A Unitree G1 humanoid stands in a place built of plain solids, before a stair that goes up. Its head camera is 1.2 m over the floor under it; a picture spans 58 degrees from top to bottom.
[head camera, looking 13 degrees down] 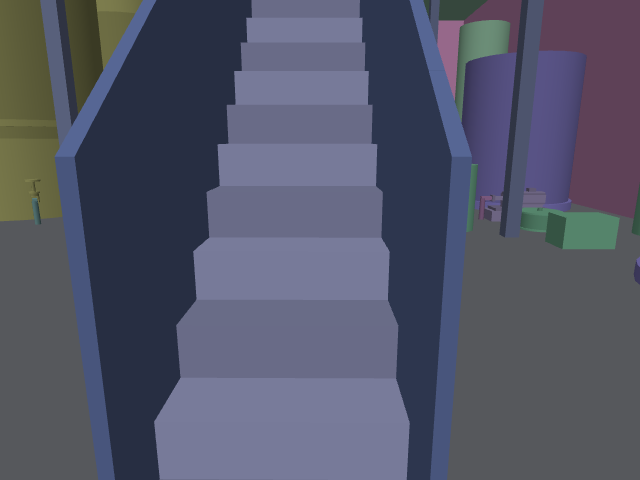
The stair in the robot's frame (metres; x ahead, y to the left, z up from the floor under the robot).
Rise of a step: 0.20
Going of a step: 0.24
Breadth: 0.83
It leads straight ahead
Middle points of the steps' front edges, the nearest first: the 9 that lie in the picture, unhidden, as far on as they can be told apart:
1.12 0.11 0.39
1.36 0.11 0.59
1.60 0.11 0.79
1.84 0.11 0.99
2.08 0.11 1.18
2.32 0.11 1.38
2.56 0.10 1.58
2.80 0.10 1.77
3.04 0.10 1.97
